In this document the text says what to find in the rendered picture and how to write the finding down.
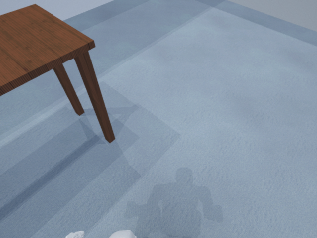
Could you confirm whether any table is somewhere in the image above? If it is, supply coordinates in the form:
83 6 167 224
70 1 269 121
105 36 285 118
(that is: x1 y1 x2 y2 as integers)
0 4 115 143

